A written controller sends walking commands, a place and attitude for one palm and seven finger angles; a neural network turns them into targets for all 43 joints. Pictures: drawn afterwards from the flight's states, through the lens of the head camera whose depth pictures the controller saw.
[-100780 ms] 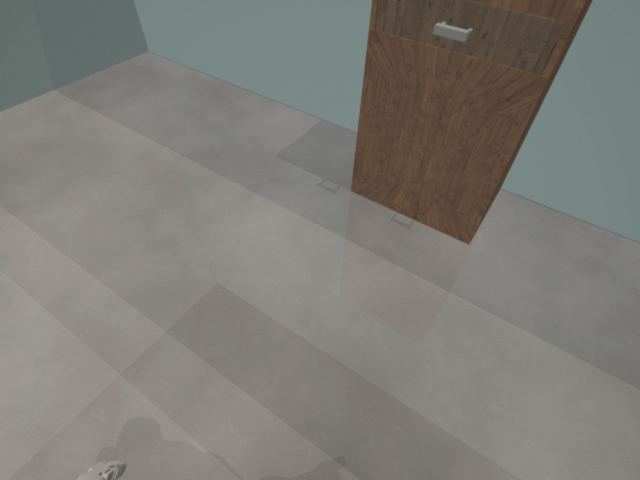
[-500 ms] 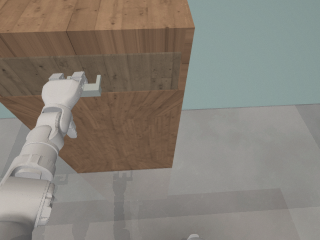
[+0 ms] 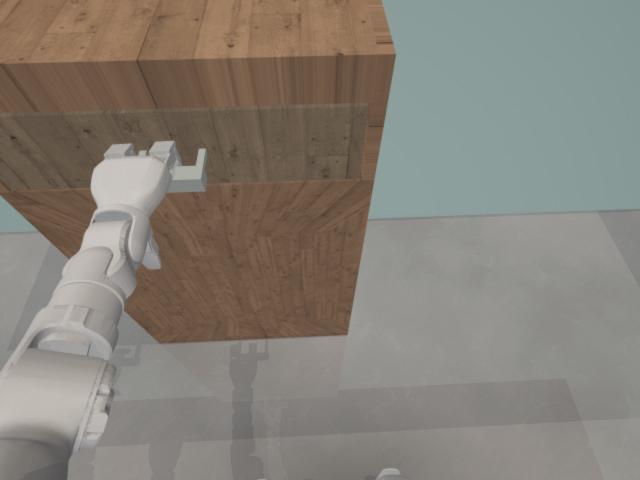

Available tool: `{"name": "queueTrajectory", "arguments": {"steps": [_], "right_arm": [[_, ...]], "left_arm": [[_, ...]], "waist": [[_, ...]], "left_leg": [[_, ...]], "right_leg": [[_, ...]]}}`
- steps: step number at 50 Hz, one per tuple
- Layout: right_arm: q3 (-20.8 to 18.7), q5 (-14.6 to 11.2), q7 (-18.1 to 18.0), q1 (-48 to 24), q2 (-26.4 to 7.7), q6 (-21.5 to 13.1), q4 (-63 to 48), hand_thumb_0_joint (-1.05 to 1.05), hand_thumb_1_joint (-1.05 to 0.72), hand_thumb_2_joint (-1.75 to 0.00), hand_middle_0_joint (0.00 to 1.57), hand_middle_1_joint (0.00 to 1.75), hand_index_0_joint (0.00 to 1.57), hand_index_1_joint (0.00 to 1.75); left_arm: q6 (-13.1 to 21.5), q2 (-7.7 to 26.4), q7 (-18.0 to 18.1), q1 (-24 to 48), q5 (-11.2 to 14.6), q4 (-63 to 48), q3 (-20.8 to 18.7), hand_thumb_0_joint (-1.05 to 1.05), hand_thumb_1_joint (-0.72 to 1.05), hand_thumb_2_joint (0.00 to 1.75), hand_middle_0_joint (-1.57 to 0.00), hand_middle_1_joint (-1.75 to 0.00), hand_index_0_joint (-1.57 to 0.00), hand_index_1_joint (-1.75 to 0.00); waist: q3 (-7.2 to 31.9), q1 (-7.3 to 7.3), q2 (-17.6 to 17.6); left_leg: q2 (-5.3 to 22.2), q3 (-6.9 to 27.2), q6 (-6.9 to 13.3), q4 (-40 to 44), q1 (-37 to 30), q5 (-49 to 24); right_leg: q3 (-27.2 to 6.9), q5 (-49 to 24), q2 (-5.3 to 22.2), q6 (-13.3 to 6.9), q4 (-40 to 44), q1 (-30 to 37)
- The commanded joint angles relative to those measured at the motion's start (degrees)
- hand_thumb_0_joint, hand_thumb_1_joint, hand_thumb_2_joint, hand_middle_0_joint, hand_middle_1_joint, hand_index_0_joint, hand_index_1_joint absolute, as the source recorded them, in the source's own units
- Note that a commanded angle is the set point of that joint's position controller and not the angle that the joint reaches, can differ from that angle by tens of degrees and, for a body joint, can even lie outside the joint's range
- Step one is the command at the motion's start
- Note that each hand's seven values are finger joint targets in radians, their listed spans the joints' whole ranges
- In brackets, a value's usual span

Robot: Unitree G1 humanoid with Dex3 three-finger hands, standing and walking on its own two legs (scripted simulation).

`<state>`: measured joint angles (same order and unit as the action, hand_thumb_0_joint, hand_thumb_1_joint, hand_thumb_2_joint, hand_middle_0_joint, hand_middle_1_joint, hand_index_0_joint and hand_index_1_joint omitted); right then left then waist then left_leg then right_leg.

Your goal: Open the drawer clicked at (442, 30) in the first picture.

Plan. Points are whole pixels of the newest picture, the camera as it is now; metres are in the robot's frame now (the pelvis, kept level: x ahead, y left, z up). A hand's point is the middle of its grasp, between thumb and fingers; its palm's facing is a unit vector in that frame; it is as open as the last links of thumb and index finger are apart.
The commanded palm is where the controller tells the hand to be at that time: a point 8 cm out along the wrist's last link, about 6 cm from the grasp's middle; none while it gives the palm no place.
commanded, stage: close the thumb around the handle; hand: left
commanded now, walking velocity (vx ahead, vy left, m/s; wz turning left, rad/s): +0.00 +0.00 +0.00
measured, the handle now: (170, 168) +0.51 +0.21 +0.07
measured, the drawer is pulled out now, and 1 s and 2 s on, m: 0.00 0.03 0.15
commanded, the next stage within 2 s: pull the drawer open in 0.56 s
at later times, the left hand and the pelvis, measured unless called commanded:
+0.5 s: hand (148, 209) +0.46 +0.23 +0.05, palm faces -0.04 +0.00 -1.00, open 5.9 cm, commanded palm +0.43 +0.22 +0.10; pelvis +0.01 +0.00 +0.00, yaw +0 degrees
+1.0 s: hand (145, 226) +0.43 +0.23 +0.04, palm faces -0.02 -0.02 -1.00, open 5.9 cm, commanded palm +0.39 +0.23 +0.10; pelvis +0.01 +0.00 +0.01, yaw +0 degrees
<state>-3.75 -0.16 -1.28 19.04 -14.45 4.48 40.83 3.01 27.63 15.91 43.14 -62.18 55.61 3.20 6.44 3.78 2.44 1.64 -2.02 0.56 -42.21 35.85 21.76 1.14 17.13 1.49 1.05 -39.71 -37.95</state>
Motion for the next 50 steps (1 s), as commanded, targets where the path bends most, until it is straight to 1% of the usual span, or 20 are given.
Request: {"name": "queueTrajectory", "arguments": {"steps": [1,4,6,8,13,18,21,27,28,29,31,32,34,37,40,43,44,46,49,50], "right_arm": [[-3.2,0.3,-1.0,4.6,-8.9,-1.7,-3.8,0.0,-0.9,-0.9,0.2,0.3,0.2,0.3],[-3.1,0.3,-0.9,4.7,-8.7,-1.6,-3.9,0.0,-0.9,-0.9,0.2,0.3,0.2,0.3],[-3.1,0.3,-1.0,4.6,-8.9,-1.4,-4.0,0.0,-0.9,-0.9,0.2,0.3,0.2,0.3],[-3.1,0.2,-0.9,4.4,-8.4,-1.5,-4.2,0.0,-0.9,-0.9,0.2,0.3,0.2,0.3],[-3.2,0.5,-0.9,4.4,-8.6,-1.2,-4.1,0.0,-0.9,-0.9,0.2,0.3,0.2,0.3],[-3.2,0.3,-0.7,3.9,-8.6,-0.9,-4.5,0.0,-0.9,-0.9,0.2,0.3,0.2,0.3],[-3.4,0.3,-0.5,3.5,-8.4,-0.9,-4.7,0.0,-0.9,-0.9,0.2,0.3,0.2,0.3],[-3.3,0.3,-0.6,3.4,-8.5,-0.7,-4.4,0.0,-0.9,-0.9,0.2,0.3,0.2,0.3],[-3.3,0.2,-0.6,3.3,-8.5,-0.7,-4.3,0.0,-0.9,-0.9,0.2,0.3,0.2,0.3],[-3.3,0.3,-0.5,3.1,-8.2,-0.8,-4.4,0.0,-0.9,-0.9,0.2,0.3,0.2,0.3],[-3.3,0.3,-0.6,3.1,-8.7,-0.7,-4.3,0.0,-0.9,-0.9,0.2,0.3,0.2,0.3],[-3.2,0.3,-0.6,3.2,-8.5,-0.8,-4.3,0.0,-0.9,-0.9,0.2,0.3,0.2,0.3],[-3.3,0.3,-0.7,3.1,-8.4,-0.8,-4.3,0.0,-0.9,-0.9,0.2,0.3,0.2,0.3],[-3.0,0.1,-0.6,2.4,-8.4,-0.6,-5.2,0.0,-0.9,-0.9,0.2,0.3,0.2,0.3],[-3.1,-0.1,-0.5,1.4,-8.2,-0.6,-6.2,0.0,-0.9,-0.9,0.2,0.3,0.2,0.3],[-3.2,-0.3,-0.2,0.4,-8.2,-0.5,-6.8,0.0,-0.9,-0.9,0.2,0.3,0.2,0.3],[-3.2,-0.3,-0.2,0.3,-8.3,-0.5,-6.9,0.0,-0.9,-0.9,0.2,0.3,0.2,0.3],[-3.2,-0.3,-0.2,-0.7,-8.3,-0.6,-7.5,0.0,-0.9,-0.9,0.2,0.3,0.2,0.3],[-3.0,-0.4,-0.3,-1.5,-8.2,-0.8,-7.7,0.0,-0.9,-0.9,0.2,0.3,0.2,0.3],[-3.1,-0.6,-0.3,-1.8,-8.2,-0.7,-7.7,0.0,-0.9,-0.9,0.2,0.3,0.2,0.3]], "left_arm": [[1.5,9.8,2.0,25.4,-0.1,-12.3,-1.7,0.0,-0.05,0.49,-0.33,-1.25,-0.33,-1.25],[1.5,8.6,1.7,24.8,0.2,-12.4,-0.9,0.0,0.12,0.56,-0.34,-1.27,-0.34,-1.27],[1.7,10.1,1.4,23.9,0.4,-12.2,-2.3,0.0,0.23,0.61,-0.35,-1.28,-0.35,-1.28],[1.8,7.6,1.2,23.7,0.4,-13.0,-0.2,0.0,0.34,0.66,-0.36,-1.29,-0.36,-1.29],[2.0,10.0,1.2,22.4,0.4,-13.6,-2.5,0.0,0.62,0.78,-0.38,-1.32,-0.38,-1.32],[2.2,10.0,1.0,20.2,0.5,-14.5,-2.8,0.0,0.9,0.9,-0.4,-1.35,-0.4,-1.35],[2.3,7.8,1.1,21.3,0.6,-16.3,-1.1,0.0,0.9,0.9,-0.4,-1.35,-0.4,-1.35],[1.7,9.7,1.6,20.7,0.2,-15.5,-2.4,0.0,0.9,0.9,-0.4,-1.35,-0.4,-1.35],[1.8,9.7,1.7,22.0,0.1,-16.7,-2.2,0.0,0.9,0.9,-0.4,-1.35,-0.4,-1.35],[1.6,7.7,1.7,21.5,0.2,-16.2,-0.7,0.0,0.9,0.9,-0.4,-1.35,-0.4,-1.35],[1.5,10.8,1.7,20.8,0.2,-15.7,-3.3,0.0,0.9,0.9,-0.4,-1.35,-0.4,-1.35],[1.5,9.5,1.7,22.0,0.1,-16.2,-2.0,0.0,0.9,0.9,-0.4,-1.35,-0.4,-1.35],[1.4,9.9,1.7,20.2,0.2,-14.9,-2.7,0.0,0.9,0.9,-0.4,-1.35,-0.4,-1.35],[1.5,11.0,1.2,15.3,0.7,-15.4,-4.2,0.0,0.9,0.9,-0.4,-1.35,-0.4,-1.35],[1.7,10.5,0.9,11.5,1.2,-18.3,-4.3,0.0,0.9,0.9,-0.4,-1.35,-0.4,-1.35],[1.2,7.9,0.8,8.6,1.8,-21.6,-2.5,0.0,0.9,0.9,-0.4,-1.35,-0.4,-1.35],[1.0,8.8,0.9,7.3,1.6,-22.1,-3.4,0.0,0.9,0.9,-0.4,-1.35,-0.4,-1.35],[0.7,8.2,1.0,6.9,2.0,-25.7,-2.9,0.0,0.9,0.9,-0.4,-1.35,-0.4,-1.35],[-0.1,7.3,1.2,4.3,2.0,-27.3,-2.4,0.0,0.9,0.9,-0.4,-1.35,-0.4,-1.35],[-0.5,8.7,1.2,2.5,1.9,-27.4,-3.8,0.0,0.9,0.9,-0.4,-1.35,-0.4,-1.35]], "waist": [[22.7,1.42,1.7],[22.3,1.53,0.7],[22.6,1.11,-0.1],[22.3,1.28,1.3],[23.1,0.69,0.4],[22.9,0.26,0.1],[22.7,0.65,1.9],[22.7,0.49,0.5],[22.6,0.57,1.8],[22.6,0.65,1.4],[22.8,0.18,1.4],[23.0,0.58,1.4],[22.3,0.31,0.1],[23.4,-1.25,0.7],[22.6,-1.88,0.4],[22.0,-1.81,0.7],[21.6,-2.13,-0.3],[22.4,-2.21,1.0],[20.9,-2.31,-0.9],[20.6,-2.71,-0.6]], "left_leg": [[-2.0,1.0,0.9,3.8,-14.3,-24.0],[-2.0,1.0,1.0,3.6,-14.2,-24.5],[-2.1,1.1,1.0,3.6,-13.9,-25.3],[-2.1,1.0,0.9,3.4,-14.6,-25.8],[-2.1,0.8,1.0,3.1,-14.3,-27.1],[-2.1,0.8,0.9,3.1,-14.4,-28.9],[-1.9,0.8,0.9,2.9,-15.7,-30.1],[-2.1,0.8,0.9,3.2,-14.7,-28.6],[-2.1,0.9,0.8,3.3,-15.2,-28.8],[-2.2,0.7,0.9,3.3,-15.3,-28.3],[-2.2,0.8,0.8,3.4,-15.0,-28.6],[-2.2,0.9,0.8,3.5,-15.1,-28.4],[-2.2,0.6,1.0,3.7,-14.5,-27.5],[-2.3,0.3,1.0,4.1,-14.2,-28.2],[-2.1,0.1,1.0,4.4,-14.7,-29.9],[-1.8,0.3,0.9,4.6,-15.9,-31.4],[-1.7,0.4,0.9,4.8,-15.6,-31.0],[-1.8,0.4,0.8,5.1,-16.5,-31.3],[-1.8,0.3,0.9,5.6,-16.3,-30.1],[-1.8,0.3,0.8,5.8,-16.5,-30.2]], "right_leg": [[1.1,-15.9,-3.9,-3.1,2.7,10.1],[1.2,-16.7,-3.9,-2.9,2.6,10.2],[1.1,-17.5,-3.9,-3.0,2.6,11.4],[1.2,-17.4,-3.9,-2.9,2.5,10.3],[1.2,-19.5,-3.8,-2.8,2.2,12.0],[1.2,-20.3,-3.8,-2.8,2.0,12.4],[1.3,-19.9,-3.8,-2.9,2.3,11.5],[1.2,-20.0,-3.7,-2.8,2.2,12.5],[1.3,-19.8,-3.8,-2.9,2.1,11.9],[1.4,-19.4,-3.8,-2.9,2.4,12.0],[1.2,-19.9,-3.8,-3.1,2.4,12.9],[1.2,-19.7,-3.7,-2.9,2.3,12.5],[1.2,-20.0,-3.7,-2.8,2.5,13.2],[1.0,-20.7,-3.6,-2.9,2.6,15.4],[1.1,-21.6,-3.7,-2.9,2.7,16.0],[1.3,-21.4,-3.8,-2.8,3.0,15.4],[1.3,-21.1,-3.9,-2.8,3.0,15.8],[1.3,-20.9,-3.8,-3.0,3.3,16.5],[1.5,-20.6,-3.6,-2.7,3.7,16.7],[1.4,-20.6,-3.8,-2.9,3.7,17.1]]}}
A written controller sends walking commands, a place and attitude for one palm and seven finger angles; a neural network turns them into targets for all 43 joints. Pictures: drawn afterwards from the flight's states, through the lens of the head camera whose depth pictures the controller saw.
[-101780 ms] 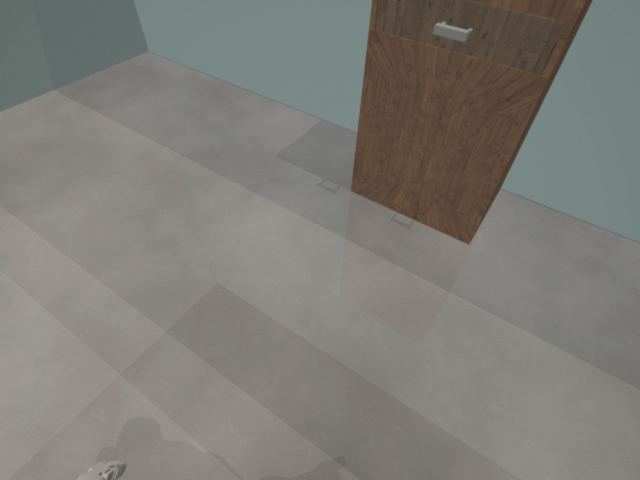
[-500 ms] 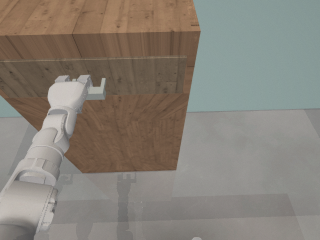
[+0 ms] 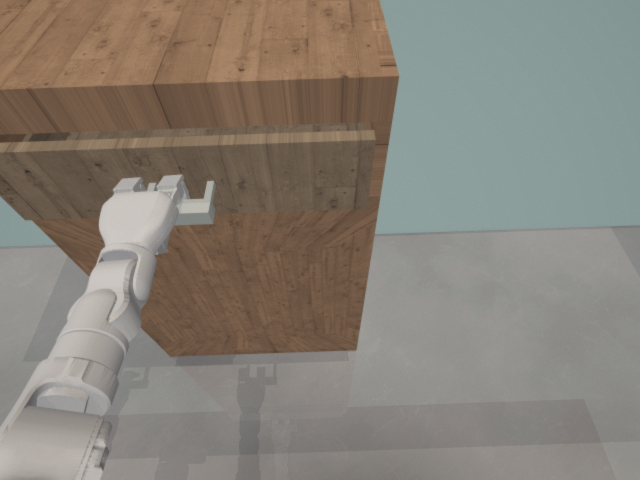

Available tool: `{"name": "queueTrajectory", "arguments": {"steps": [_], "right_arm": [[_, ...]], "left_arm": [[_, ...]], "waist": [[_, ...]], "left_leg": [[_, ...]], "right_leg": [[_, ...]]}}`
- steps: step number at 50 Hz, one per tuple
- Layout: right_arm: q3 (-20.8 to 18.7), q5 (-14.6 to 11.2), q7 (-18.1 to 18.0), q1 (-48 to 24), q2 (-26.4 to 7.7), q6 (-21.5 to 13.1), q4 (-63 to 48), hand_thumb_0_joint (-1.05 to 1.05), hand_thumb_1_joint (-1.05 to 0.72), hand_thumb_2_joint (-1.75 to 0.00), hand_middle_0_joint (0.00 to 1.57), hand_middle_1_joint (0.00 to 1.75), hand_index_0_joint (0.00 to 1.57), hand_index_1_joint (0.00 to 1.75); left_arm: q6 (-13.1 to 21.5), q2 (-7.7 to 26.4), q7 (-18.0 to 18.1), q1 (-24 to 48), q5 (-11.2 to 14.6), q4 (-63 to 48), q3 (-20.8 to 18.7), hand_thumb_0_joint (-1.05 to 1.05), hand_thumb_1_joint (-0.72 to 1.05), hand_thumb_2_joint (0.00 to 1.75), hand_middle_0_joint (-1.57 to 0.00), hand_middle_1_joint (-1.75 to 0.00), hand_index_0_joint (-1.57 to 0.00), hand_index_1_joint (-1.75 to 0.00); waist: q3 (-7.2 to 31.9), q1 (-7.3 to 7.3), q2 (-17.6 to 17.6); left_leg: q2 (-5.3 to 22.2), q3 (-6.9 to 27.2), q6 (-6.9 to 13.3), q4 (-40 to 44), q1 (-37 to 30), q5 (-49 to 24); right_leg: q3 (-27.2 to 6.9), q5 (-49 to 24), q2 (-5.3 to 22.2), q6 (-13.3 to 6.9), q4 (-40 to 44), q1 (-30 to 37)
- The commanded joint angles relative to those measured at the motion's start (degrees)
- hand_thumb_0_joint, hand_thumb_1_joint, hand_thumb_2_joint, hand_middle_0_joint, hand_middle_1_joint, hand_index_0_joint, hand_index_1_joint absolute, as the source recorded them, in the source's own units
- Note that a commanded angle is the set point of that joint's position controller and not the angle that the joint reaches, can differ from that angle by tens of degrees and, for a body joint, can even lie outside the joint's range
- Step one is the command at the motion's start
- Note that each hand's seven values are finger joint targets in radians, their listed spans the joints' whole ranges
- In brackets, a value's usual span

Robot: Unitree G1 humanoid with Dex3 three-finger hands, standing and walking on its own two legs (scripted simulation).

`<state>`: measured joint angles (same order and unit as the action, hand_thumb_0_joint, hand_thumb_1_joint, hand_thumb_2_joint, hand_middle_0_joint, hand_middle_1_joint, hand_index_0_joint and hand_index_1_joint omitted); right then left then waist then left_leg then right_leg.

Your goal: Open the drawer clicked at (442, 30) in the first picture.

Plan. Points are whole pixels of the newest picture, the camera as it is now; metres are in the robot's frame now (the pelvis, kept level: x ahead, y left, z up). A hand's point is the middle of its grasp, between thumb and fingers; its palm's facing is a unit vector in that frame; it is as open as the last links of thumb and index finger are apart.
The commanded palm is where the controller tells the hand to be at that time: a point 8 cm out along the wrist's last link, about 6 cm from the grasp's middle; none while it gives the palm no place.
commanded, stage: pull the drawer open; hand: left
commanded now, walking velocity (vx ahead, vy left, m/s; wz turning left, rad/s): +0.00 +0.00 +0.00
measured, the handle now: (178, 200) +0.47 +0.21 +0.06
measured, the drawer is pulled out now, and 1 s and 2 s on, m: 0.03 0.15 0.27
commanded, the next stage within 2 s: none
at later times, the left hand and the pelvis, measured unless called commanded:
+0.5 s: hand (146, 285) +0.35 +0.23 +0.04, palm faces -0.01 -0.04 -1.00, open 5.9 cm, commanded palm +0.31 +0.23 +0.09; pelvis +0.00 -0.01 +0.00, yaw +1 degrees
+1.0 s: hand (137, 321) +0.30 +0.23 +0.04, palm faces +0.01 -0.06 -1.00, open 5.8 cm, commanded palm +0.26 +0.23 +0.09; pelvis +0.00 -0.01 +0.01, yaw +0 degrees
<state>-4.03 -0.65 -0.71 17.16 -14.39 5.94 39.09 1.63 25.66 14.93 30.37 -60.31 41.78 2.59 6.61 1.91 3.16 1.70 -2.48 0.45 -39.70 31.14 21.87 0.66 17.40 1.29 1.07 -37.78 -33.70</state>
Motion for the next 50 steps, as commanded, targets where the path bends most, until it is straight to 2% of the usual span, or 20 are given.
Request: {"name": "queueTrajectory", "arguments": {"steps": [1,2,6,7,9,11,13,19,21,23,26,30,32,34,35,41,43,46,48,50], "right_arm": [[-2.7,-0.1,-0.9,-0.5,-8.4,-2.1,-6.2,0.0,-0.9,-0.9,0.2,0.3,0.2,0.3],[-2.5,-0.1,-0.9,-1.0,-8.0,-2.2,-6.3,0.0,-0.9,-0.9,0.2,0.3,0.2,0.3],[-2.3,-0.2,-1.2,-2.3,-8.0,-2.4,-6.5,0.0,-0.9,-0.9,0.2,0.3,0.2,0.3],[-2.1,-0.1,-1.3,-2.6,-7.7,-2.5,-6.6,0.0,-0.9,-0.9,0.2,0.3,0.2,0.3],[-2.0,-0.1,-1.5,-3.2,-7.7,-2.7,-6.7,0.0,-0.9,-0.9,0.2,0.3,0.2,0.3],[-2.0,0.0,-1.4,-4.0,-7.5,-2.7,-7.4,0.0,-0.9,-0.9,0.2,0.3,0.2,0.3],[-1.8,-0.1,-1.4,-4.8,-7.1,-2.8,-7.7,0.0,-0.9,-0.9,0.2,0.3,0.2,0.3],[-1.4,0.1,-1.7,-6.7,-7.0,-3.3,-8.3,0.0,-0.9,-0.9,0.2,0.3,0.2,0.3],[-1.3,0.2,-2.0,-7.3,-7.3,-3.3,-8.3,0.0,-0.9,-0.9,0.2,0.3,0.2,0.3],[-1.2,0.2,-1.9,-8.0,-6.6,-3.6,-8.5,0.0,-0.9,-0.9,0.2,0.3,0.2,0.3],[-0.9,0.3,-2.0,-9.2,-6.8,-3.8,-8.7,0.0,-0.9,-0.9,0.2,0.3,0.2,0.3],[-0.7,0.3,-2.1,-10.1,-6.4,-4.3,-8.7,0.0,-0.9,-0.9,0.2,0.3,0.2,0.3],[-0.7,0.4,-2.3,-10.2,-6.4,-4.4,-8.4,0.0,-0.9,-0.9,0.2,0.3,0.2,0.3],[-0.7,0.3,-2.2,-10.6,-6.1,-4.7,-8.6,0.0,-0.9,-0.9,0.2,0.3,0.2,0.3],[-0.8,0.4,-2.3,-10.6,-6.3,-4.7,-8.5,0.0,-0.9,-0.9,0.2,0.3,0.2,0.3],[-0.5,0.4,-2.5,-12.0,-6.4,-5.0,-8.9,0.0,-0.9,-0.9,0.2,0.3,0.2,0.3],[-0.2,0.3,-2.4,-12.5,-5.9,-5.3,-9.1,0.0,-0.9,-0.9,0.2,0.3,0.2,0.3],[-0.4,0.5,-2.4,-13.0,-6.2,-5.5,-9.4,0.0,-0.9,-0.9,0.2,0.3,0.2,0.3],[-0.3,0.5,-2.2,-13.1,-5.7,-5.7,-9.5,0.0,-0.9,-0.9,0.2,0.3,0.2,0.3],[-0.3,0.6,-2.0,-13.5,-5.8,-5.9,-9.6,0.0,-0.9,-0.9,0.2,0.3,0.2,0.3]], "left_arm": [[0.7,10.5,2.2,16.0,0.1,-15.1,-2.6,0.0,0.9,0.9,-0.4,-1.35,-0.4,-1.35],[0.5,8.2,2.2,15.9,0.1,-15.8,-0.7,0.0,0.9,0.9,-0.4,-1.35,-0.4,-1.35],[-0.2,9.4,2.1,14.1,0.1,-16.8,-1.8,0.0,0.9,0.9,-0.4,-1.35,-0.4,-1.35],[-0.3,7.1,2.0,14.8,0.2,-17.4,0.4,0.0,0.9,0.9,-0.4,-1.35,-0.4,-1.35],[-0.5,8.6,2.0,12.9,0.0,-17.4,-1.2,0.0,0.9,0.9,-0.4,-1.35,-0.4,-1.35],[-0.3,8.4,1.9,11.8,0.2,-20.9,-1.1,0.0,0.9,0.9,-0.4,-1.35,-0.4,-1.35],[-0.6,6.6,1.5,8.8,0.7,-20.9,-0.2,0.0,0.9,0.9,-0.4,-1.35,-0.4,-1.35],[-0.4,7.8,1.2,6.6,0.7,-24.9,-1.3,0.0,0.9,0.9,-0.4,-1.35,-0.4,-1.35],[-0.2,10.3,1.2,3.9,0.7,-26.3,-3.7,0.0,0.9,0.9,-0.4,-1.35,-0.4,-1.35],[-0.2,8.3,1.1,1.3,1.0,-27.4,-2.7,0.0,0.9,0.9,-0.4,-1.35,-0.4,-1.35],[-0.2,10.3,1.1,-2.0,1.2,-29.4,-4.7,0.0,0.9,0.9,-0.4,-1.35,-0.4,-1.35],[-0.4,8.5,1.4,-2.9,1.0,-30.9,-3.5,0.0,0.9,0.9,-0.4,-1.35,-0.4,-1.35],[-0.4,10.4,1.6,-4.3,0.9,-31.1,-5.3,0.0,0.9,0.9,-0.4,-1.35,-0.4,-1.35],[-0.5,7.7,1.6,-4.7,1.3,-32.6,-3.0,0.0,0.9,0.9,-0.4,-1.35,-0.4,-1.35],[-0.5,9.6,1.7,-6.6,1.2,-32.6,-5.0,0.0,0.9,0.9,-0.4,-1.35,-0.4,-1.35],[-0.7,11.1,1.5,-12.5,2.0,-35.1,-7.3,0.0,0.9,0.9,-0.4,-1.35,-0.4,-1.35],[-0.7,8.0,1.4,-12.2,2.3,-36.2,-4.5,0.0,0.9,0.9,-0.4,-1.35,-0.4,-1.35],[-0.8,10.0,1.6,-16.1,2.1,-38.1,-6.6,0.0,0.9,0.9,-0.4,-1.35,-0.4,-1.35],[-1.0,7.2,1.7,-17.2,2.3,-38.7,-4.6,0.0,0.9,0.9,-0.4,-1.35,-0.4,-1.35],[-0.9,8.2,1.9,-19.1,2.1,-40.8,-5.8,0.0,0.9,0.9,-0.4,-1.35,-0.4,-1.35]], "waist": [[20.2,-0.71,0.2],[19.1,-0.32,0.0],[17.8,-0.75,-0.9],[17.4,-0.4,-1.3],[16.8,-1.23,-1.6],[18.6,-1.54,-0.1],[16.6,-1.62,-1.1],[16.2,-2.37,-1.5],[16.9,-3.06,-2.2],[15.7,-3.01,-2.0],[14.9,-3.74,-1.3],[13.2,-3.57,-1.6],[13.9,-4.01,-1.7],[13.3,-3.61,-1.4],[14.1,-4.42,-2.0],[13.4,-5.35,-2.8],[11.7,-4.52,-1.9],[12.7,-5.7,-1.9],[11.9,-5.16,-2.5],[12.6,-5.75,-2.6]], "left_leg": [[-2.0,0.9,0.8,3.4,-12.0,-30.5],[-1.9,1.0,0.8,3.6,-12.4,-29.7],[-2.1,1.0,0.7,4.4,-12.3,-27.2],[-2.2,1.0,0.8,4.6,-12.3,-26.2],[-2.3,0.9,0.8,4.8,-12.4,-26.1],[-2.3,1.0,0.6,4.7,-13.7,-27.9],[-2.3,1.0,0.7,4.8,-13.4,-27.6],[-2.6,0.7,0.7,5.5,-13.3,-24.9],[-2.8,0.4,0.6,5.5,-13.3,-25.0],[-2.8,0.3,0.7,5.6,-13.2,-25.5],[-2.9,0.2,0.5,6.1,-12.8,-24.6],[-3.0,-0.1,0.5,6.6,-12.5,-21.7],[-3.0,0.0,0.4,6.8,-12.6,-21.8],[-3.0,0.1,0.4,6.7,-13.1,-22.1],[-3.1,0.1,0.4,6.8,-12.8,-22.1],[-3.1,-0.1,0.3,7.4,-12.5,-22.1],[-3.1,-0.2,0.3,7.5,-12.4,-20.8],[-3.1,-0.2,0.2,7.7,-13.0,-21.4],[-3.0,-0.2,0.3,7.5,-13.1,-21.9],[-2.9,-0.1,0.2,7.5,-13.4,-22.3]], "right_leg": [[1.8,-20.7,-3.5,-3.1,1.9,13.0],[2.1,-19.6,-3.4,-2.9,2.0,11.9],[2.1,-18.0,-3.4,-3.2,2.6,12.7],[2.2,-17.4,-3.3,-3.0,2.6,12.1],[2.2,-17.4,-3.3,-3.2,2.7,12.7],[2.0,-18.1,-3.2,-3.3,2.7,13.8],[2.2,-18.2,-3.2,-3.1,2.9,13.4],[1.9,-17.5,-3.0,-3.1,3.3,14.6],[1.5,-18.4,-3.0,-3.1,3.5,16.3],[1.7,-19.1,-2.9,-3.0,3.5,16.2],[1.4,-18.8,-2.8,-3.0,3.8,17.1],[1.5,-16.9,-2.7,-2.9,4.2,16.1],[1.3,-16.8,-2.8,-3.0,4.1,17.0],[1.5,-17.1,-2.8,-2.9,4.2,16.3],[1.4,-17.0,-2.8,-3.0,4.1,17.2],[1.1,-17.7,-2.7,-2.9,4.6,19.2],[1.2,-16.9,-2.6,-2.8,4.7,17.9],[1.0,-17.0,-2.6,-2.9,4.8,19.0],[1.3,-17.5,-2.6,-2.8,4.6,18.3],[1.2,-17.7,-2.7,-2.8,4.4,18.6]]}}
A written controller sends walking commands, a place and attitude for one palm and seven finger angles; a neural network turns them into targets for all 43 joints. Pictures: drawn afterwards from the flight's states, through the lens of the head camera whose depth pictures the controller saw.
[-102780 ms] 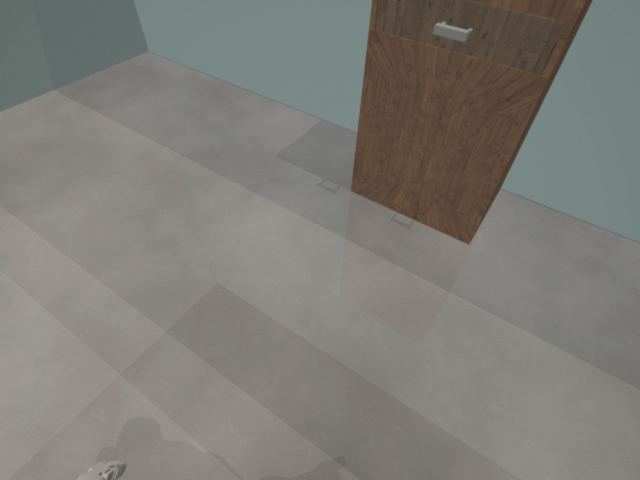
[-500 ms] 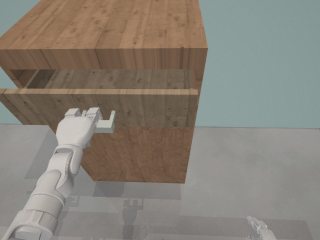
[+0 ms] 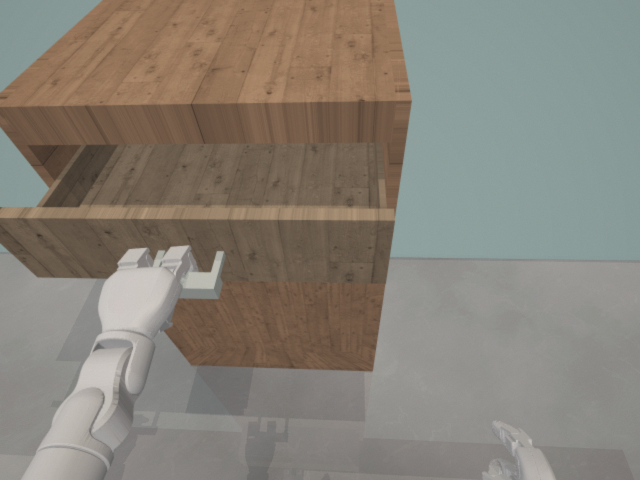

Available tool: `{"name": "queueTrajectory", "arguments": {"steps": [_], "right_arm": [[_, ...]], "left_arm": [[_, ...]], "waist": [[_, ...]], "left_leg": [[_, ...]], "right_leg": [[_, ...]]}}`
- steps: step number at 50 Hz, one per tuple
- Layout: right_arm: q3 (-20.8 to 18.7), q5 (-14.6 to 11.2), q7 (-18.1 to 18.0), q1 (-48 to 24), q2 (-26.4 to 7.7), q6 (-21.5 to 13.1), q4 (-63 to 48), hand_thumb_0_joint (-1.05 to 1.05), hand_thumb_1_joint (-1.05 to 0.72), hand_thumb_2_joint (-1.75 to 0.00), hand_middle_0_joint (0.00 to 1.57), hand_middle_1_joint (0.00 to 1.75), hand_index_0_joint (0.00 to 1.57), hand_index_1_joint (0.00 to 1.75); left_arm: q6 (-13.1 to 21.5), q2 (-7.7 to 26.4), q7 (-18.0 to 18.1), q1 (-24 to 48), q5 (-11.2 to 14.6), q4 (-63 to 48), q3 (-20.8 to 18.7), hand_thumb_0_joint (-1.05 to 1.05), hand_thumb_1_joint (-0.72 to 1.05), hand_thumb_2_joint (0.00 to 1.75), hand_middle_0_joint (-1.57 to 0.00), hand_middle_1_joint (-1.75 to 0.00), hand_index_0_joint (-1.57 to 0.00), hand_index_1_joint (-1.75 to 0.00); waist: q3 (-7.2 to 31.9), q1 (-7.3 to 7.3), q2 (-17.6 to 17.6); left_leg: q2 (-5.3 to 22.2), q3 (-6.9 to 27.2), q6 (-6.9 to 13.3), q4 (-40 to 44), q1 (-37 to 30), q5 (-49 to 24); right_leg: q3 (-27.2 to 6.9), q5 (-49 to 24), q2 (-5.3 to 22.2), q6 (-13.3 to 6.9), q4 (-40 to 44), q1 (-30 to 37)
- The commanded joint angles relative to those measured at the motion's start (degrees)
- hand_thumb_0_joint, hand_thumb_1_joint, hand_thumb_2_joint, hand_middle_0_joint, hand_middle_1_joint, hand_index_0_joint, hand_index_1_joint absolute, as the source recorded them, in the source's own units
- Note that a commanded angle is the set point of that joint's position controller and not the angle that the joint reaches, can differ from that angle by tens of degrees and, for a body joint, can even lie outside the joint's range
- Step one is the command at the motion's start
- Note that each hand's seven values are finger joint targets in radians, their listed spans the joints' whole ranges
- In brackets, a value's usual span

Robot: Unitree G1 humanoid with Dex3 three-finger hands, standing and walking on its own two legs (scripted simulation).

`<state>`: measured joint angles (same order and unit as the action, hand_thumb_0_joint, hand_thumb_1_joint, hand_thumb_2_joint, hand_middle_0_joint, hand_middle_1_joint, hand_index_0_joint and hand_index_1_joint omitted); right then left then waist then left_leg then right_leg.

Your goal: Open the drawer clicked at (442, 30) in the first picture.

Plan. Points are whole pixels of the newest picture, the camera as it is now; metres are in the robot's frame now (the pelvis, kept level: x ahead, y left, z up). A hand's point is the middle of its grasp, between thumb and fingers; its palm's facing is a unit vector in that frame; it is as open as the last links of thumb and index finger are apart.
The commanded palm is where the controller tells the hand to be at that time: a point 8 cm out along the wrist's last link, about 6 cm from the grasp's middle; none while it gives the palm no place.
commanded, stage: pull the drawer open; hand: left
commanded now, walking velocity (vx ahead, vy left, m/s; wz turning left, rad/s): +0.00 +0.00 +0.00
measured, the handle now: (185, 271) +0.36 +0.22 +0.05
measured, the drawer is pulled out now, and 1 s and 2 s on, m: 0.15 0.27 0.30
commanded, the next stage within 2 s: open the thumb to release the handle in 1.72 s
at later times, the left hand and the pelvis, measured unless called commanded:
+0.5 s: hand (147, 360) +0.24 +0.24 +0.03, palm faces +0.01 -0.08 -1.00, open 5.7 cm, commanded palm +0.21 +0.23 +0.09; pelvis +0.01 +0.00 +0.00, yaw +0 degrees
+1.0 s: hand (129, 412) +0.18 +0.24 +0.03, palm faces +0.02 -0.09 -1.00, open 5.6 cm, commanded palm +0.15 +0.23 +0.09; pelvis +0.00 +0.00 -0.01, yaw +0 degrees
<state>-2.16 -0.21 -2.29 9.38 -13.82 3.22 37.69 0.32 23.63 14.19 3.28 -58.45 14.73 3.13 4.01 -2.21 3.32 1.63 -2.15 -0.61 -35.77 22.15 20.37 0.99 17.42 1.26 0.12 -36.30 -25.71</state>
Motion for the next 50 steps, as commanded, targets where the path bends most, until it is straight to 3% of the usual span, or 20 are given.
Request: {"name": "queueTrajectory", "arguments": {"steps": [1,3,9,13,15,16,18,21,22,26,28,31,34,36,38,41,44,46,48,50], "right_arm": [[-2.1,0.3,-0.4,-6.1,-6.5,-3.2,-8.6,0.0,-0.9,-0.9,0.2,0.3,0.2,0.3],[-1.9,0.3,-0.1,-6.8,-6.0,-3.4,-9.0,0.0,-0.9,-0.9,0.2,0.3,0.2,0.3],[-1.4,0.6,0.0,-7.7,-5.8,-3.6,-9.0,0.0,-0.9,-0.9,0.2,0.3,0.2,0.3],[-1.6,0.9,0.4,-8.0,-5.5,-3.7,-9.2,0.0,-0.9,-0.9,0.2,0.3,0.2,0.3],[-1.5,1.0,0.6,-8.4,-5.3,-3.7,-9.6,0.0,-0.9,-0.9,0.2,0.3,0.2,0.3],[-1.4,1.0,0.6,-8.9,-5.6,-3.5,-9.8,0.0,-0.9,-0.9,0.2,0.3,0.2,0.3],[-0.9,1.0,0.7,-9.5,-5.1,-3.3,-9.9,0.0,-0.9,-0.9,0.2,0.3,0.2,0.3],[-0.9,1.3,0.6,-10.1,-5.4,-3.2,-10.2,0.0,-0.9,-0.9,0.2,0.3,0.2,0.3],[-0.4,1.5,0.8,-10.2,-4.8,-3.4,-10.7,0.0,-0.9,-0.9,0.2,0.3,0.2,0.3],[-0.8,1.5,1.4,-10.4,-4.7,-3.4,-11.0,0.0,-0.9,-0.9,0.2,0.3,0.2,0.3],[-0.7,1.7,1.6,-10.2,-4.3,-3.4,-10.8,0.0,-0.9,-0.9,0.2,0.3,0.2,0.3],[-0.7,1.9,1.4,-11.0,-4.8,-3.2,-11.1,0.0,-0.9,-0.9,0.2,0.3,0.2,0.3],[-0.6,2.2,1.8,-10.4,-4.1,-3.3,-11.2,0.0,-0.9,-0.9,0.2,0.3,0.2,0.3],[-0.7,2.1,1.8,-10.9,-4.4,-3.2,-11.3,0.0,-0.9,-0.9,0.2,0.3,0.2,0.3],[-0.6,2.1,1.8,-10.8,-3.9,-3.1,-11.3,0.0,-0.9,-0.9,0.2,0.3,0.2,0.3],[-0.7,2.3,1.5,-11.2,-4.4,-3.1,-11.5,0.0,-0.9,-0.9,0.2,0.3,0.2,0.3],[-0.3,2.4,1.6,-10.9,-4.1,-3.0,-11.6,0.0,-0.9,-0.9,0.2,0.3,0.2,0.3],[-0.4,2.2,1.3,-11.5,-4.4,-3.0,-11.6,0.0,-0.9,-0.9,0.2,0.3,0.2,0.3],[-0.3,2.1,1.5,-11.1,-3.8,-3.1,-12.0,0.0,-0.9,-0.9,0.2,0.3,0.2,0.3],[-0.3,2.2,1.6,-10.9,-4.1,-3.1,-12.1,0.0,-0.9,-0.9,0.2,0.3,0.2,0.3]], "left_arm": [[0.3,10.3,2.6,6.1,0.5,-14.6,-6.5,0.0,0.9,0.9,-0.4,-1.35,-0.4,-1.35],[0.2,7.8,2.7,3.3,0.6,-16.7,-4.7,0.0,0.9,0.9,-0.4,-1.35,-0.4,-1.35],[-0.7,7.3,3.2,2.9,-0.3,-18.3,-3.9,0.0,0.9,0.9,-0.4,-1.35,-0.4,-1.35],[-1.1,6.1,3.1,0.4,-0.3,-22.3,-2.8,0.0,0.9,0.9,-0.4,-1.35,-0.4,-1.35],[-1.3,6.0,3.0,-3.1,-0.2,-24.4,-3.0,0.0,0.9,0.9,-0.4,-1.35,-0.4,-1.35],[-1.4,8.5,2.8,-5.5,-0.2,-25.2,-5.4,0.0,0.9,0.9,-0.4,-1.35,-0.4,-1.35],[-1.5,6.6,2.4,-6.5,0.2,-25.5,-4.0,0.0,0.9,0.9,-0.4,-1.35,-0.4,-1.35],[-1.1,9.3,2.6,-9.5,-0.1,-27.9,-7.1,0.0,0.9,0.9,-0.4,-1.35,-0.4,-1.35],[-1.0,7.2,2.6,-11.0,-0.2,-28.9,-5.2,0.0,0.9,0.9,-0.4,-1.35,-0.4,-1.35],[-0.7,7.5,3.3,-16.9,0.0,-33.2,-6.5,0.0,0.9,0.9,-0.4,-1.35,-0.4,-1.35],[-0.5,6.9,3.6,-19.2,0.4,-34.0,-6.7,0.0,0.9,0.9,-0.4,-1.35,-0.4,-1.35],[-0.1,9.9,4.5,-20.1,0.2,-36.8,-9.5,0.0,0.9,0.9,-0.4,-1.35,-0.4,-1.35],[0.4,6.7,5.2,-23.7,-0.2,-37.2,-7.3,0.0,0.9,0.9,-0.4,-1.35,-0.4,-1.35],[0.2,8.1,5.7,-24.5,0.1,-38.0,-8.7,0.0,0.9,0.9,-0.4,-1.35,-0.4,-1.35],[0.3,6.5,6.0,-25.9,0.3,-37.6,-7.7,0.0,0.9,0.9,-0.4,-1.35,-0.4,-1.35],[0.5,9.4,6.7,-26.6,0.0,-39.3,-10.5,0.0,0.9,0.9,-0.4,-1.35,-0.4,-1.35],[0.5,7.6,6.7,-27.3,0.1,-38.5,-8.8,0.0,0.9,0.9,-0.4,-1.35,-0.4,-1.35],[0.3,9.7,6.9,-26.4,0.4,-39.1,-10.8,0.0,0.9,0.9,-0.4,-1.35,-0.4,-1.35],[0.2,7.4,6.9,-30.7,0.6,-39.0,-9.1,0.0,0.9,0.9,-0.4,-1.35,-0.4,-1.35],[0.4,8.0,6.9,-31.8,0.5,-40.1,-9.6,0.0,0.9,0.9,-0.4,-1.35,-0.4,-1.35]], "waist": [[15.4,-2.02,-2.1],[14.2,-1.72,-1.6],[11.8,-1.35,-2.1],[13.9,-1.79,-1.2],[14.3,-2.27,-1.7],[14.1,-2.98,-1.2],[11.5,-2.26,-2.6],[11.7,-3.19,-2.1],[11.4,-3.17,-1.5],[11.8,-3.6,0.3],[11.5,-3.21,-1.6],[11.1,-3.54,-0.3],[10.1,-3.27,-0.6],[10.0,-3.32,-0.7],[9.6,-3.24,-1.5],[10.4,-3.63,-1.1],[7.9,-3.15,-1.8],[8.7,-3.4,-1.0],[9.2,-3.99,-1.3],[9.2,-4.07,-0.8]], "left_leg": [[-2.8,-0.4,1.2,3.7,-4.8,-21.8],[-2.7,-0.3,1.1,3.5,-4.8,-21.7],[-2.8,-0.2,1.1,3.7,-4.5,-18.6],[-2.6,0.1,0.9,3.4,-6.5,-21.4],[-2.6,0.1,1.0,3.0,-6.8,-22.8],[-2.5,0.1,0.8,3.2,-6.8,-23.4],[-2.6,0.1,0.9,3.3,-5.5,-21.3],[-2.6,-0.1,0.9,3.3,-5.9,-20.9],[-2.6,-0.1,1.0,3.0,-5.7,-21.0],[-2.2,0.2,0.5,2.5,-6.9,-23.9],[-2.1,0.3,0.6,2.0,-6.3,-24.0],[-2.2,0.2,0.4,1.9,-5.8,-21.1],[-2.2,0.3,0.6,1.0,-5.2,-21.5],[-2.1,0.6,0.3,0.9,-5.1,-20.8],[-2.2,0.6,0.6,0.7,-4.5,-19.3],[-2.2,0.5,0.4,0.5,-4.5,-18.2],[-2.4,0.5,0.7,0.3,-3.1,-15.5],[-2.4,0.6,0.5,0.5,-3.4,-14.2],[-2.4,0.6,0.6,0.5,-3.2,-14.8],[-2.3,0.4,0.6,0.3,-3.1,-15.4]], "right_leg": [[0.8,-18.1,-2.6,-1.9,3.1,11.3],[1.1,-17.7,-2.6,-1.8,2.9,10.3],[1.4,-14.5,-2.6,-1.8,3.1,8.5],[1.5,-16.1,-2.6,-1.9,2.9,9.4],[1.3,-17.5,-2.6,-1.9,2.7,10.0],[1.1,-17.9,-2.7,-2.0,2.8,10.9],[1.3,-17.1,-2.5,-1.8,3.0,10.1],[0.6,-17.2,-2.7,-1.8,3.3,10.5],[1.0,-16.9,-2.4,-1.7,2.7,10.0],[0.8,-18.0,-2.8,-2.0,2.4,9.8],[0.9,-19.0,-2.7,-1.8,2.1,9.7],[0.2,-17.5,-2.7,-2.0,2.1,9.2],[0.4,-17.1,-2.7,-1.8,1.4,7.5],[0.3,-16.7,-2.8,-2.0,1.5,7.4],[0.5,-15.8,-2.6,-1.9,1.4,7.0],[-0.4,-15.4,-2.8,-2.0,1.5,7.0],[0.0,-12.9,-2.5,-1.7,1.5,5.3],[-0.6,-11.8,-2.6,-1.9,2.0,6.0],[0.2,-12.2,-2.4,-1.9,1.6,6.5],[-0.5,-13.2,-2.4,-1.8,1.6,6.5]]}}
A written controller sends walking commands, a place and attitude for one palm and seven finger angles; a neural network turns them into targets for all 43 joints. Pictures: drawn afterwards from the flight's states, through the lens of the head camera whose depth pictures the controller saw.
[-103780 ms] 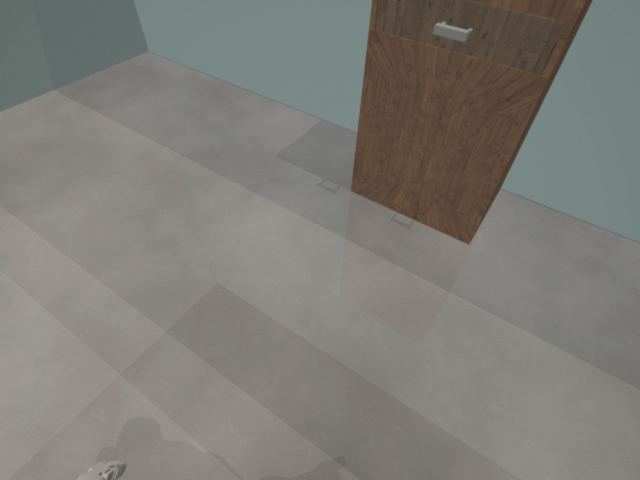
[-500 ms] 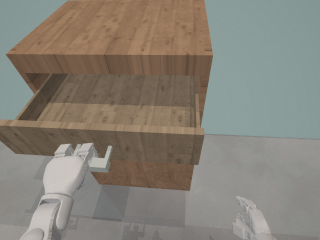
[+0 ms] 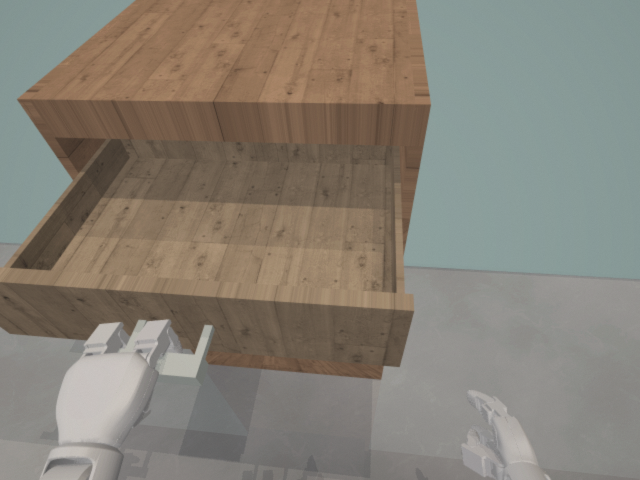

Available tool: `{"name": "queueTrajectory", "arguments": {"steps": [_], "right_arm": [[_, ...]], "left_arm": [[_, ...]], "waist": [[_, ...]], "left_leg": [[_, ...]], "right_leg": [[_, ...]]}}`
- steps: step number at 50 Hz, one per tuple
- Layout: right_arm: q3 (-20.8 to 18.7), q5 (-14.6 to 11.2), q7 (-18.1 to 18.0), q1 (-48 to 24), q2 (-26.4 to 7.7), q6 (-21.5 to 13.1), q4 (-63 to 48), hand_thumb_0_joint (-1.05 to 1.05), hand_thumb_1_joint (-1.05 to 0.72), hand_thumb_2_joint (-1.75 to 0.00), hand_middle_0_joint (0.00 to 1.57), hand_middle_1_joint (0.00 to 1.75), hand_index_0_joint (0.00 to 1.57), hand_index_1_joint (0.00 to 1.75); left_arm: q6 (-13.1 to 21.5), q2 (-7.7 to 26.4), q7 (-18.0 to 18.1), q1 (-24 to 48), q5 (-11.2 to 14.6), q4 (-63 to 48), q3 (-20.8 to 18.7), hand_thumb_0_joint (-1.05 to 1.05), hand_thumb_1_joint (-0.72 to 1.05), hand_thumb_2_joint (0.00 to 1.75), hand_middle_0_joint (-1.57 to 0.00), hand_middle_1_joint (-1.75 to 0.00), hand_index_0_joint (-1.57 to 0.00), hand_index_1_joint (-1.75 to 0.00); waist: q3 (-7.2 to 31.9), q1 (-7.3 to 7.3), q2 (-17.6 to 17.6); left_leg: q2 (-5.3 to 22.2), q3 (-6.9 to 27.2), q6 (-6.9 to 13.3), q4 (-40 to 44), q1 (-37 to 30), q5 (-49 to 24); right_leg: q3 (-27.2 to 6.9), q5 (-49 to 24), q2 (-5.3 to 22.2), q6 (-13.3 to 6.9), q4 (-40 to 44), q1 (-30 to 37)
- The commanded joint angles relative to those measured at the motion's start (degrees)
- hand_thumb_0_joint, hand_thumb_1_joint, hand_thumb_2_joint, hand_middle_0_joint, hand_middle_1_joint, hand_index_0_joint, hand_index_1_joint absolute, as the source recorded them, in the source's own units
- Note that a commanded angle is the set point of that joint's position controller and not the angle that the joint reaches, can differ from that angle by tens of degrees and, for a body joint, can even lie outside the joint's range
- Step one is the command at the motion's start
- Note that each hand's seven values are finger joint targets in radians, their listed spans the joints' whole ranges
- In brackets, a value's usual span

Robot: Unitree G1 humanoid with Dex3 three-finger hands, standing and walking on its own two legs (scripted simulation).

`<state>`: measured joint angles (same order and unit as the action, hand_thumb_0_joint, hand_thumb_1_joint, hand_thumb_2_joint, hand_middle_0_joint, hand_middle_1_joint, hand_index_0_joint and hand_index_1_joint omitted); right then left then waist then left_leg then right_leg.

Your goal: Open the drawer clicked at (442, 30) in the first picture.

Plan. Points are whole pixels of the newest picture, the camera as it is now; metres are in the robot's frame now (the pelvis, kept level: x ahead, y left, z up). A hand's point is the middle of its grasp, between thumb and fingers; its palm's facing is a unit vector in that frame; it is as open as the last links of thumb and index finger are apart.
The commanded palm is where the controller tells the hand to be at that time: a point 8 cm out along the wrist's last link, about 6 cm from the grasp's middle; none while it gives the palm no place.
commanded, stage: pull the drawer open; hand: left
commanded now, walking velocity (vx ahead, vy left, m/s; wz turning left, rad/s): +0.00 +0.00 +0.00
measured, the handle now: (167, 348) +0.24 +0.22 +0.06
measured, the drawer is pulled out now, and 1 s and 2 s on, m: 0.27 0.30 0.29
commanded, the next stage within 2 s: open the thumb to release the handle in 0.72 s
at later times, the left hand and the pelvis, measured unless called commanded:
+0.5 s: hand (124, 432) +0.15 +0.24 +0.04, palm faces +0.01 -0.11 -0.99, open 5.7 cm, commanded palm +0.10 +0.24 +0.09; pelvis +0.00 +0.00 -0.01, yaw -2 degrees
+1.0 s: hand (109, 422) +0.16 +0.26 +0.04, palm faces +0.03 -0.06 -1.00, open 6.2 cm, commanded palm +0.13 +0.25 +0.09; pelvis +0.00 +0.00 -0.01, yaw +0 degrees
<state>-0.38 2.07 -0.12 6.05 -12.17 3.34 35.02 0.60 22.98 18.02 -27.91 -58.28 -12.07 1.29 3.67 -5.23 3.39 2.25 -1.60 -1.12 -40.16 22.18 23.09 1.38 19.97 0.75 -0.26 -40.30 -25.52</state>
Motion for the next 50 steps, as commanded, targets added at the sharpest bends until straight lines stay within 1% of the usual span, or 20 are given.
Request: {"name": "queueTrajectory", "arguments": {"steps": [1,4,6,8,14,16,19,21,22,26,29,32,36,40,41,42,44,46,47,50], "right_arm": [[-2.0,-0.2,-0.6,-8.0,-6.1,-3.2,-9.9,0.0,-0.9,-0.9,0.2,0.3,0.2,0.3],[-1.8,0.1,-0.5,-7.4,-6.0,-3.2,-10.1,0.0,-0.9,-0.9,0.2,0.3,0.2,0.3],[-1.6,-0.3,-0.5,-8.3,-6.4,-3.1,-10.4,0.0,-0.9,-0.9,0.2,0.3,0.2,0.3],[-1.7,-0.2,-0.2,-7.5,-6.3,-2.9,-10.5,0.0,-0.9,-0.9,0.2,0.3,0.2,0.3],[-1.8,0.1,0.5,-6.9,-6.7,-2.6,-11.6,0.0,-0.9,-0.9,0.2,0.3,0.2,0.3],[-2.0,0.2,0.5,-7.0,-7.1,-2.5,-12.0,0.0,-0.9,-0.9,0.2,0.3,0.2,0.3],[-2.0,0.3,1.0,-6.2,-6.7,-2.6,-12.3,0.0,-0.9,-0.9,0.2,0.3,0.2,0.3],[-1.9,-0.1,1.0,-6.7,-7.3,-2.6,-12.9,0.0,-0.9,-0.9,0.2,0.3,0.2,0.3],[-1.6,0.0,1.3,-6.1,-6.7,-2.6,-13.1,0.0,-0.9,-0.9,0.2,0.3,0.2,0.3],[-1.7,-0.2,1.4,-7.1,-7.5,-2.1,-13.3,0.0,-0.9,-0.9,0.2,0.3,0.2,0.3],[-1.8,0.1,1.9,-5.8,-7.1,-2.2,-13.7,0.0,-0.9,-0.9,0.2,0.3,0.2,0.3],[-1.6,0.1,2.1,-5.6,-7.1,-2.2,-14.1,0.0,-0.9,-0.9,0.2,0.3,0.2,0.3],[-1.8,-0.2,1.8,-5.6,-7.4,-2.3,-14.2,0.0,-0.9,-0.9,0.2,0.3,0.2,0.3],[-1.8,0.0,2.0,-4.8,-7.3,-2.3,-14.2,0.0,-0.9,-0.9,0.2,0.3,0.2,0.3],[-1.9,0.0,0.6,-5.1,-7.6,-1.4,-11.5,0.0,-0.9,-0.9,0.2,0.3,0.2,0.3],[-1.7,0.8,-0.1,-5.4,-7.0,-1.6,-12.4,0.0,-0.9,-0.9,0.2,0.3,0.2,0.3],[-2.2,0.1,-0.5,-4.9,-6.4,-2.1,-12.0,0.0,-0.9,-0.9,0.2,0.3,0.2,0.3],[-2.5,-0.2,-0.8,-5.8,-6.8,-2.3,-11.8,0.0,-0.9,-0.9,0.2,0.3,0.2,0.3],[-2.4,-0.2,-0.9,-5.3,-6.6,-2.5,-11.5,0.0,-0.9,-0.9,0.2,0.3,0.2,0.3],[-2.1,-0.2,-1.3,-5.9,-7.1,-2.4,-11.2,0.0,-0.9,-0.9,0.2,0.3,0.2,0.3]], "left_arm": [[-0.2,9.9,3.2,-2.3,0.8,-14.0,-9.0,0.0,0.9,0.9,-0.4,-1.35,-0.4,-1.35],[0.2,9.6,3.3,-4.7,1.0,-14.4,-9.1,0.0,0.9,0.9,-0.4,-1.35,-0.4,-1.35],[-0.2,11.0,3.5,-7.3,1.4,-14.6,-10.8,0.0,0.9,0.9,-0.4,-1.35,-0.4,-1.35],[0.2,9.6,3.9,-8.5,1.3,-15.9,-9.7,0.0,0.9,0.9,-0.4,-1.35,-0.4,-1.35],[0.5,9.4,5.5,-14.0,1.4,-17.8,-10.1,0.0,0.9,0.9,-0.4,-1.35,-0.4,-1.35],[0.4,10.5,6.2,-14.8,1.6,-18.4,-11.6,0.0,0.9,0.9,-0.4,-1.35,-0.4,-1.35],[0.4,8.4,6.3,-16.0,1.3,-18.7,-9.1,0.0,0.9,0.9,-0.4,-1.35,-0.4,-1.35],[-0.1,10.3,6.8,-19.9,2.0,-19.8,-11.4,0.0,0.9,0.9,-0.4,-1.35,-0.4,-1.35],[-0.2,9.2,6.9,-22.7,2.0,-19.6,-10.7,0.0,0.9,0.9,-0.4,-1.35,-0.4,-1.35],[-1.3,9.6,7.2,-21.6,2.0,-20.7,-10.6,0.0,0.9,0.9,-0.4,-1.35,-0.4,-1.35],[-1.2,7.5,7.4,-22.4,1.8,-21.4,-8.1,0.0,0.9,0.9,-0.4,-1.35,-0.4,-1.35],[-1.7,7.8,7.6,-22.4,1.9,-21.9,-8.3,0.0,0.9,0.9,-0.4,-1.35,-0.4,-1.35],[-1.9,8.9,7.8,-22.5,2.2,-21.9,-9.6,0.0,0.9,0.9,-0.4,-1.35,-0.4,-1.35],[-1.6,7.5,7.8,-21.9,1.7,-22.5,-7.7,0.0,0.9,0.9,-0.4,-1.35,-0.4,-1.35],[-1.4,15.9,8.5,-7.8,0.2,-19.0,-16.6,0.0,0.9,0.9,-0.4,-1.35,-0.4,-1.35],[-0.9,13.4,8.7,-9.4,-0.1,-17.9,-15.6,0.0,0.83,0.87,-0.4,-1.34,-0.4,-1.34],[-0.4,11.2,8.4,-12.2,1.0,-15.8,-14.5,0.0,0.69,0.81,-0.38,-1.33,-0.38,-1.33],[-0.8,10.1,7.4,-10.4,2.8,-17.0,-13.2,0.0,0.55,0.75,-0.38,-1.31,-0.38,-1.31],[-0.7,9.4,6.8,-11.0,3.3,-17.2,-12.1,0.0,0.48,0.72,-0.37,-1.3,-0.37,-1.3],[-0.7,10.1,4.9,-8.4,3.1,-16.8,-10.9,0.0,0.27,0.63,-0.35,-1.28,-0.35,-1.28]], "waist": [[9.7,-1.33,-0.6],[8.6,-1.27,-2.6],[7.9,-1.67,-1.1],[8.6,-1.56,-0.5],[7.2,-1.44,-1.3],[7.4,-1.4,-1.3],[7.5,-1.36,-1.0],[9.8,-2.11,0.2],[9.9,-2.42,-0.8],[7.9,-1.61,0.8],[8.0,-1.32,-0.1],[9.0,-1.06,-1.3],[9.6,-1.19,-0.9],[9.7,-0.78,-0.3],[7.4,1.29,-2.7],[7.6,-0.73,-1.9],[8.8,-0.84,-1.3],[10.3,-0.24,0.5],[10.4,-0.19,-1.3],[7.4,0.25,-2.1]], "left_leg": [[-2.8,-0.1,0.9,4.6,-3.2,-18.1],[-2.9,-0.2,1.2,4.3,-1.9,-17.7],[-2.7,-0.1,0.9,4.7,-1.9,-17.4],[-2.6,-0.2,1.0,4.4,-1.7,-18.3],[-2.3,0.0,1.0,3.2,-0.9,-17.9],[-2.1,0.2,0.9,2.7,-1.4,-17.2],[-2.1,0.3,0.9,2.4,-1.1,-17.0],[-1.7,0.2,0.7,2.0,-1.4,-19.2],[-1.6,0.2,0.8,1.6,-0.9,-20.2],[-1.3,0.5,0.6,1.6,-0.1,-20.3],[-1.2,0.7,0.9,0.9,0.0,-21.1],[-1.0,1.0,1.0,0.1,-0.3,-20.9],[-1.0,1.2,0.9,-0.1,-0.1,-21.2],[-1.0,1.2,1.0,-0.6,-0.1,-22.4],[-1.6,1.6,0.6,-0.5,1.1,-17.1],[-2.2,1.3,1.1,0.1,0.7,-14.1],[-2.4,0.8,1.2,0.2,-0.2,-15.3],[-2.2,0.8,1.1,0.7,-1.2,-16.8],[-2.2,0.7,1.4,0.6,-1.2,-17.5],[-2.2,0.9,1.6,1.6,-0.2,-16.2]], "right_leg": [[-1.1,-15.8,-2.0,-1.5,5.7,6.6],[-1.3,-16.3,-1.7,-1.3,5.5,6.4],[-1.9,-16.2,-1.9,-1.4,6.1,6.7],[-1.5,-16.7,-1.7,-1.5,5.3,6.5],[-2.2,-15.0,-1.9,-1.4,4.6,3.8],[-2.9,-14.1,-2.0,-1.5,5.1,3.0],[-2.3,-11.9,-2.1,-1.7,3.9,1.3],[-2.9,-14.7,-2.1,-1.7,3.7,3.2],[-2.6,-14.9,-1.8,-1.6,2.7,3.0],[-2.9,-15.0,-2.2,-1.6,2.8,1.7],[-2.1,-13.9,-2.3,-1.5,1.6,0.4],[-2.4,-13.4,-2.1,-1.5,1.3,-0.4],[-2.6,-14.7,-2.2,-1.6,1.3,0.3],[-2.1,-15.6,-2.1,-1.4,0.4,-0.3],[-2.9,-13.3,-2.6,-1.7,1.2,-2.5],[-2.7,-11.8,-2.2,-1.8,1.5,-1.2],[-2.0,-13.6,-2.1,-1.7,1.7,0.2],[-1.4,-15.0,-1.8,-1.5,2.2,1.7],[-1.2,-15.5,-1.6,-1.3,2.0,2.0],[-0.6,-14.6,-1.4,-0.9,3.3,1.9]]}}
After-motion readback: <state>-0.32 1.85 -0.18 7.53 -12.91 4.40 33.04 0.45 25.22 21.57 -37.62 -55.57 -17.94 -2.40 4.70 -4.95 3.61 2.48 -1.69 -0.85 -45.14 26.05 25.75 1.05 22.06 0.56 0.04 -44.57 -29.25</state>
